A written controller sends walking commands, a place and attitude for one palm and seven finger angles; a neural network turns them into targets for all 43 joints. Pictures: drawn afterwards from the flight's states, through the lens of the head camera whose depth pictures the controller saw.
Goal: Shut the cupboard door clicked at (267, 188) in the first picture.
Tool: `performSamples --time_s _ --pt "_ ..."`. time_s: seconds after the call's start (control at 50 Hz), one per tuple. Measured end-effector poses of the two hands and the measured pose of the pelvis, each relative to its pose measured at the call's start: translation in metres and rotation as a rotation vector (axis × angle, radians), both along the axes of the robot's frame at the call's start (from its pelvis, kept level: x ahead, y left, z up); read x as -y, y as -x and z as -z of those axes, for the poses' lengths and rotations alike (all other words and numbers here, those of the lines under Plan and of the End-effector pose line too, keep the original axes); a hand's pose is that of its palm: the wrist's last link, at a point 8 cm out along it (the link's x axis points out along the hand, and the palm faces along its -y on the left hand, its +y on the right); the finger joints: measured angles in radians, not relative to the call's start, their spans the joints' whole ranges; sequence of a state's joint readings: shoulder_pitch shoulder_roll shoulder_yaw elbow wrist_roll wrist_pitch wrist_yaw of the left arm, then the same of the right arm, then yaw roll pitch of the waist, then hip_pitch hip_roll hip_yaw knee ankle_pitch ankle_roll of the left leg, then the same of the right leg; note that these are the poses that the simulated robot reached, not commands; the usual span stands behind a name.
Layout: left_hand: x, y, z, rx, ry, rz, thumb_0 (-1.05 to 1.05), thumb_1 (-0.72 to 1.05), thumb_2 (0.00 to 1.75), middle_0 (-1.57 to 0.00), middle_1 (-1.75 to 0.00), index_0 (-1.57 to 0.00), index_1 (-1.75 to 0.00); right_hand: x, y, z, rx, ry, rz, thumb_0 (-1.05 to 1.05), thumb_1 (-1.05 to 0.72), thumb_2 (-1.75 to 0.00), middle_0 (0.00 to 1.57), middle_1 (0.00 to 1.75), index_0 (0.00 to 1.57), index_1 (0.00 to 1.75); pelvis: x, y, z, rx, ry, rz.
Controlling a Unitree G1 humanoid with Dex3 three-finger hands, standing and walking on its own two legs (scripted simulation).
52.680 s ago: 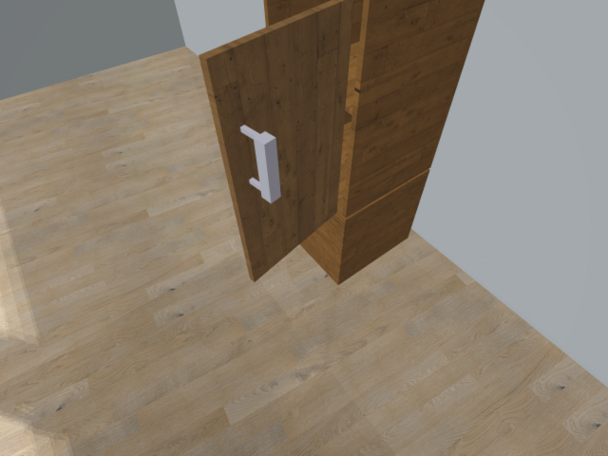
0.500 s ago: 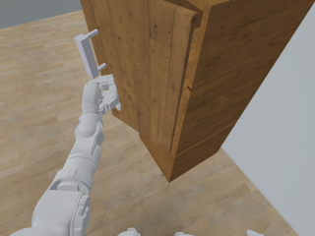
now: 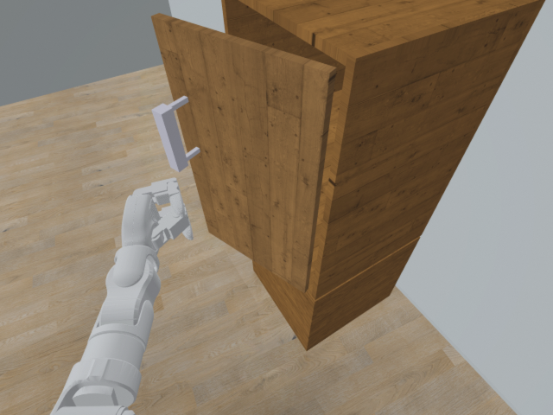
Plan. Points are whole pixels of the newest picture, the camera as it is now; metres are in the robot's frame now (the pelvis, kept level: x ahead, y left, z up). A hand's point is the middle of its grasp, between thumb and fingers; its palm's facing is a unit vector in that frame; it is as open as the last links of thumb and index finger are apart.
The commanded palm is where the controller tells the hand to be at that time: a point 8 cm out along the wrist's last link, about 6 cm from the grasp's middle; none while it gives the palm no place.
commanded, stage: draw the hand back to the body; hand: left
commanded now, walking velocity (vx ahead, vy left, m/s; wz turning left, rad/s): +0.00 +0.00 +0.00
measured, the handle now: (180, 133) +0.62 +0.20 +0.07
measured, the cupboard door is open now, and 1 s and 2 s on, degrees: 22 22 22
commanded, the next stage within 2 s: step back with the hand held close in 1.24 s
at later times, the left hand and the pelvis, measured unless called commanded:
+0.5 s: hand (83, 272) +0.26 +0.22 +0.15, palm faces +0.30 -0.92 -0.25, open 3.6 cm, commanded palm +0.21 +0.26 +0.17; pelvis +0.01 +0.00 +0.03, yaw +3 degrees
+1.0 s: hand out of the picture +0.18 +0.28 +0.19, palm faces +0.49 -0.76 -0.42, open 7.0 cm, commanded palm +0.14 +0.31 +0.20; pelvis +0.01 +0.00 +0.03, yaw +3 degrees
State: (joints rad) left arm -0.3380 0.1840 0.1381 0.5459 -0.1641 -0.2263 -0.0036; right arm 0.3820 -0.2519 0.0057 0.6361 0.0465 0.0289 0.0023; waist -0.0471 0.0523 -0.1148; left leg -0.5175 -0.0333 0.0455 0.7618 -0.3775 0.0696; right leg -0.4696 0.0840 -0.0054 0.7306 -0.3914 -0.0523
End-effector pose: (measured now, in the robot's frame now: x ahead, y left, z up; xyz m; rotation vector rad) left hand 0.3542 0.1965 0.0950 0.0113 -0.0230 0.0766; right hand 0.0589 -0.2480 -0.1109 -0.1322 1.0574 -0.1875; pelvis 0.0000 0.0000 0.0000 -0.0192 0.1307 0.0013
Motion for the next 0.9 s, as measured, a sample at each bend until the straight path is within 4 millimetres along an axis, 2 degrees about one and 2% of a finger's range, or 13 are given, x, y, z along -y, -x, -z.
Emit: performSamples --time_s 0.14,0.26,0.36,0.46,0.6,0.76,0.9 --pt "-0.016 0.037 -0.037 0.109 -0.039 0.021 0.02 0.90 0.90 -1.29 -1.49 -1.30 -1.50 0.001 -0.067 -0.030 0.220 0.039 -0.067 0.01 -0.91 -0.90 0.20 0.30 0.20 0.30 0.000 0.003 -0.007 0.053 0.002 -0.019" --pt "-0.029 0.073 -0.044 0.054 -0.131 -0.015 0.01 0.90 0.90 -1.21 -1.41 -1.22 -1.41 -0.016 -0.119 -0.059 0.363 0.024 -0.113 0.01 -0.91 -0.90 0.19 0.30 0.20 0.30 0.000 0.002 -0.015 0.098 -0.006 -0.023" --pt "-0.047 0.105 -0.044 0.013 -0.185 -0.112 0.01 0.89 0.90 -1.11 -1.29 -1.11 -1.29 -0.035 -0.143 -0.074 0.400 0.014 -0.167 0.01 -0.91 -0.90 0.20 0.30 0.20 0.30 0.001 0.000 -0.022 0.133 -0.007 -0.033" --pt "-0.066 0.128 -0.056 0.012 -0.234 -0.206 0.02 0.89 0.90 -0.98 -1.15 -0.99 -1.15 -0.049 -0.150 -0.075 0.391 0.001 -0.216 0.01 -0.90 -0.90 0.20 0.30 0.20 0.30 -0.001 -0.004 -0.026 0.159 -0.006 -0.044" --pt "-0.079 0.149 -0.085 0.059 -0.315 -0.267 0.01 0.89 0.90 -0.79 -0.94 -0.80 -0.95 -0.058 -0.143 -0.061 0.343 -0.038 -0.225 0.01 -0.90 -0.90 0.20 0.30 0.21 0.30 -0.006 -0.011 -0.030 0.171 -0.011 -0.041" --pt "-0.099 0.177 -0.091 0.023 -0.383 -0.338 0.01 0.89 0.90 -0.58 -0.70 -0.58 -0.71 -0.046 -0.129 -0.052 0.284 -0.029 -0.189 0.01 -0.90 -0.90 0.20 0.30 0.21 0.30 -0.004 -0.017 -0.031 0.173 -0.010 -0.032" --pt "-0.109 0.205 -0.114 0.068 -0.472 -0.399 0.01 0.89 0.90 -0.39 -0.50 -0.39 -0.50 -0.034 -0.131 -0.055 0.309 -0.001 -0.175 0.01 -0.90 -0.90 0.20 0.30 0.21 0.30 -0.004 -0.018 -0.030 0.173 -0.009 -0.035"
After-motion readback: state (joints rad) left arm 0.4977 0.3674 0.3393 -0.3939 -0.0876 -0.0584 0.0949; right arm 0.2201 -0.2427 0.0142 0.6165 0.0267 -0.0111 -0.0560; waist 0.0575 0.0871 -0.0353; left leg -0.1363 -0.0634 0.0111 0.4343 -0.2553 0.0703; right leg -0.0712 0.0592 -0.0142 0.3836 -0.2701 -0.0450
